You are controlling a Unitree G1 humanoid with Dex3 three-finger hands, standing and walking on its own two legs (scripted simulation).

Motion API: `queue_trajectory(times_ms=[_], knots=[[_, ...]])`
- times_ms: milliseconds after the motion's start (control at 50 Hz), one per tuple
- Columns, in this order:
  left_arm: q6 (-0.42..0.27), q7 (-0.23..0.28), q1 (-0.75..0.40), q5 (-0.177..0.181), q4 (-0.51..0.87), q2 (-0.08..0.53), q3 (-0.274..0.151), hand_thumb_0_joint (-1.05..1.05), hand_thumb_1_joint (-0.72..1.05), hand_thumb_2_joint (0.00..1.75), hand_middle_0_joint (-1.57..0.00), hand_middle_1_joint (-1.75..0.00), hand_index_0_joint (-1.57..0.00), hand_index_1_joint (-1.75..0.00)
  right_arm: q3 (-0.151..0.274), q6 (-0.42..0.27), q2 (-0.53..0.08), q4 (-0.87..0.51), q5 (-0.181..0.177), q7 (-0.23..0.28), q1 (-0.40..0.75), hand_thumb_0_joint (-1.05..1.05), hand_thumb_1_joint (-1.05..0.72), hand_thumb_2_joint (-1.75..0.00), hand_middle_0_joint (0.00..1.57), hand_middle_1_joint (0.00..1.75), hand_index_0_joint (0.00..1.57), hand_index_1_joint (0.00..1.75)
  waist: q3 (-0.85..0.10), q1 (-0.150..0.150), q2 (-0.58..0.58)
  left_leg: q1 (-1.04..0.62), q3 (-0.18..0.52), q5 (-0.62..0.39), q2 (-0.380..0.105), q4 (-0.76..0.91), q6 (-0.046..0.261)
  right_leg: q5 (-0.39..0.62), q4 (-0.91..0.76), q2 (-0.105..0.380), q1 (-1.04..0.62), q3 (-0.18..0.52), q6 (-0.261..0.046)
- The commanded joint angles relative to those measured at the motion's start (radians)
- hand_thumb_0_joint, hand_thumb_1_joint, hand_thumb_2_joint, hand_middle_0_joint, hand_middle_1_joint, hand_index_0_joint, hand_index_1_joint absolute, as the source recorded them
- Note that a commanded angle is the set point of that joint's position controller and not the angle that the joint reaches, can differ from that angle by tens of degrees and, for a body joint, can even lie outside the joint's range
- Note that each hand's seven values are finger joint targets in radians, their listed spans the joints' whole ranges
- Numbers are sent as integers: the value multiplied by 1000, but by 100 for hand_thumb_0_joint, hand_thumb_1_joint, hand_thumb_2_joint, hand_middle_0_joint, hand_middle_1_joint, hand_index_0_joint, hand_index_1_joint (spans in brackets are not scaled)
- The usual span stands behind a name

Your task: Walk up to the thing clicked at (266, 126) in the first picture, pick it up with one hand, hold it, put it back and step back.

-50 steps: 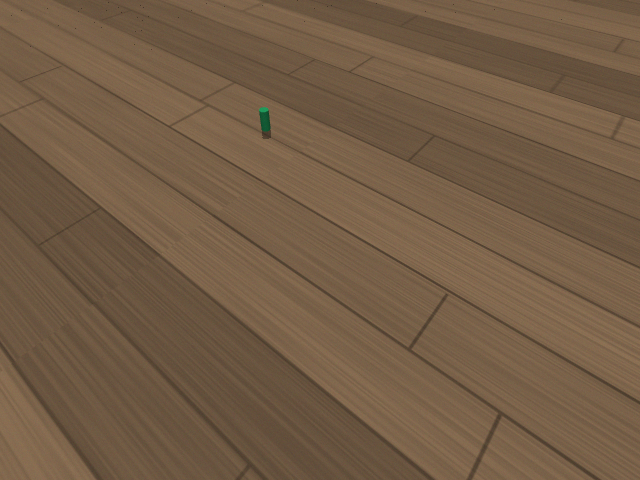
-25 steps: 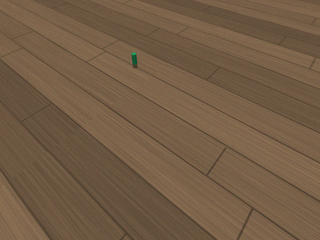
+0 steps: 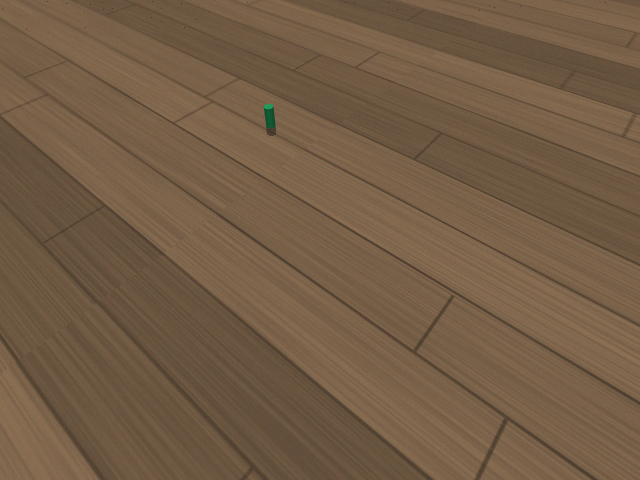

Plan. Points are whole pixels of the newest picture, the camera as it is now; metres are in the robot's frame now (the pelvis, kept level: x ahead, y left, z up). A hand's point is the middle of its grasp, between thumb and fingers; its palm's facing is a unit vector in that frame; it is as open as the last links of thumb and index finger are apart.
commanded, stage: stand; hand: left
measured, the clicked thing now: (269, 116) +1.89 +0.28 -0.72
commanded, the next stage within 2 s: walk up in 0.12 s
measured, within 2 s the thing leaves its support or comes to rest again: neither
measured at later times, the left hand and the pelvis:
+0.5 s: hand (150, 383) +0.27 +0.28 -0.13, palm faces -0.34 -0.79 -0.50, open 7.4 cm; pelvis +0.09 +0.01 -0.02, yaw -19 degrees
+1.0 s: hand (182, 231) +0.62 +0.32 -0.18, palm faces -0.54 -0.61 -0.58, open 7.4 cm; pelvis +0.38 +0.07 -0.06, yaw -37 degrees
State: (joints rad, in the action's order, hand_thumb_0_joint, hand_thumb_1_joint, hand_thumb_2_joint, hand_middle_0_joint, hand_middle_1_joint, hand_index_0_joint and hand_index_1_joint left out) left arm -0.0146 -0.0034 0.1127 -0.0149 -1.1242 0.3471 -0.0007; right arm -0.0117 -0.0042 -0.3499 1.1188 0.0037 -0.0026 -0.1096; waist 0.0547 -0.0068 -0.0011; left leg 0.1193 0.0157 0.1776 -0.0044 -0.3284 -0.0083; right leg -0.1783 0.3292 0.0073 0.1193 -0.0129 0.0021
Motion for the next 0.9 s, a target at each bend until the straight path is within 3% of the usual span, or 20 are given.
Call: queue_trajectory(times_ms=[0,80,100,120,180,220,240,260,300,340,440,480,500,520,540,560,580,600,680,880], knots=[[-18,13,-34,6,63,212,-36,0,90,90,-20,-30,-20,-30,42,-26,-206,-51,2,12,37,0,-90,-90,20,30,20,30,-90,7,9,-25,92,-150,-116,41,31,137,-44,122,-23,93,-25],[-17,13,-33,7,61,209,-36,0,90,90,-20,-30,-20,-30,43,-25,-210,-51,3,14,35,0,-90,-90,20,30,20,30,-75,5,6,-11,88,-137,-114,45,30,139,-47,122,-26,95,-27],[-23,-7,131,5,98,377,-97,0,90,90,-20,-30,-20,-30,153,-41,-386,-191,50,-45,81,0,-90,-90,20,30,20,30,-109,10,123,-79,8,417,-77,-161,72,-367,5,153,181,278,-105],[-26,-13,116,5,99,369,-94,0,90,90,-20,-30,-20,-30,145,-32,-349,-200,57,-71,86,0,-90,-90,20,30,20,30,-46,27,75,-28,23,536,-53,-220,94,-541,-47,169,322,350,-107],[-44,-4,-47,-5,164,362,-109,0,90,90,-20,-30,-20,-30,143,-19,-261,-234,45,-107,-8,0,-90,-90,20,30,20,30,8,111,-103,6,56,325,-6,-347,103,-533,-112,208,467,474,-112],[-52,1,-102,-7,200,352,-105,0,90,90,-20,-30,-20,-30,159,-14,-253,-242,34,-114,-111,0,-90,-90,20,30,20,30,-21,180,-161,-156,49,210,-15,-176,101,-376,-77,150,533,356,-59],[-52,1,-132,-7,232,310,-93,0,90,90,-20,-30,-20,-30,174,-18,-293,-229,36,-107,-200,0,-90,-90,20,30,20,30,-55,239,-25,-378,109,335,-73,55,123,-359,64,26,705,174,13],[-51,1,-172,-3,262,235,-78,0,90,90,-20,-30,-20,-30,204,-19,-372,-229,48,-92,-227,0,-90,-90,20,30,20,30,-94,267,278,-501,387,486,-328,229,188,-311,431,-87,872,-59,29],[-47,1,-24,-1,252,276,-81,0,90,90,-20,-30,-20,-30,195,-28,-364,-313,39,-92,15,0,-90,-90,20,30,20,30,-96,98,193,-299,388,432,-446,190,266,-320,574,88,716,-6,-15],[-62,-21,-28,13,207,310,-88,0,90,90,-20,-30,-20,-30,173,-39,-299,-323,50,-94,15,0,-90,-90,20,30,20,30,-51,95,79,-213,246,349,-319,142,240,-255,485,115,579,26,-18],[-57,-37,57,20,224,284,-93,0,90,90,-20,-30,-20,-30,179,-28,-326,-358,53,-115,44,0,-90,-90,20,30,20,30,9,54,122,-127,-38,218,-231,66,165,-71,367,115,410,-131,-22],[-61,-22,169,24,195,298,-107,0,90,90,-20,-30,-20,-30,175,-21,-327,-390,56,-118,87,0,-90,-90,20,30,20,30,-27,-30,100,135,-166,11,-178,-120,116,0,277,69,44,-193,-44],[-61,-9,341,28,149,329,-126,0,90,90,-20,-30,-20,-30,175,-16,-324,-410,62,-112,122,0,-90,-90,20,30,20,30,-93,-118,53,262,-216,-168,-126,-349,87,4,255,48,-177,-181,-63],[-62,11,520,25,112,398,-157,0,90,90,-20,-30,-20,-30,160,-17,-289,-432,64,-109,90,0,-90,-90,20,30,20,30,-203,-192,-81,425,-212,-113,-56,-650,58,-95,239,48,-425,-102,-91],[-53,34,579,14,115,457,-178,0,90,90,-20,-30,-20,-30,139,-14,-244,-459,64,-118,81,0,-90,-90,20,30,20,30,-169,-199,-262,724,-151,414,46,-841,26,-334,125,224,-561,267,-157],[-48,48,492,16,170,495,-181,0,90,90,-20,-30,-20,-30,137,-13,-283,-489,48,-135,50,0,-90,-90,20,30,20,30,-194,-147,-217,740,65,399,8,-888,7,-628,-87,399,-455,713,-239],[-56,63,354,19,221,523,-174,0,90,90,-20,-30,-20,-30,156,-9,-344,-486,50,-136,79,0,-90,-90,20,30,20,30,-120,-99,-156,737,163,368,-59,-947,0,-802,-162,479,-289,878,-313],[-61,69,264,19,258,505,-161,0,90,90,-20,-30,-20,-30,159,-10,-361,-481,46,-135,126,0,-90,-90,20,30,20,30,-52,-72,-63,748,186,330,-107,-943,-5,-755,-171,459,-197,800,-325],[-95,71,156,28,289,436,-134,0,90,90,-20,-30,-20,-30,153,12,-333,-428,52,-138,-22,0,-90,-90,20,30,20,30,44,46,-45,534,114,173,-141,-778,10,-481,-126,304,183,386,-181],[-102,83,74,-12,307,478,-157,0,90,90,-20,-30,-20,-30,187,49,-306,-462,52,-178,-97,0,-90,-90,20,30,20,30,-28,120,-145,106,-33,-42,-104,-487,-27,-300,4,147,493,88,-115]])
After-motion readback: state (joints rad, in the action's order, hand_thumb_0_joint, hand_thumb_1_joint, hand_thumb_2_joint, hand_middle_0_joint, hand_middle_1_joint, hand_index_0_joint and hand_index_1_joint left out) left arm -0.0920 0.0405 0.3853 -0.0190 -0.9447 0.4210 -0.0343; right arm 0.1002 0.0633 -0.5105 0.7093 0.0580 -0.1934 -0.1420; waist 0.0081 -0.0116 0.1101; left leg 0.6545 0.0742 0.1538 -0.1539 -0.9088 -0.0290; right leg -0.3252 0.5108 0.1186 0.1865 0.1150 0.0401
